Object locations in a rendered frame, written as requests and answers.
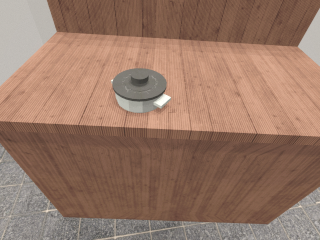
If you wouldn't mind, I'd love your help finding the lid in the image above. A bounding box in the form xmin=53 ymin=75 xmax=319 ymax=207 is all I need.
xmin=112 ymin=68 xmax=167 ymax=102

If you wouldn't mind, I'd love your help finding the knob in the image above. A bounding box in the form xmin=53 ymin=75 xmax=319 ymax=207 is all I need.
xmin=131 ymin=70 xmax=149 ymax=84

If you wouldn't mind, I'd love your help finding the table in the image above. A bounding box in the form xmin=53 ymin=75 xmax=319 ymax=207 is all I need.
xmin=0 ymin=0 xmax=320 ymax=224

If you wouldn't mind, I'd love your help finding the pot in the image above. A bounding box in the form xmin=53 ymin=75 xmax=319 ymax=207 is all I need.
xmin=111 ymin=80 xmax=171 ymax=113

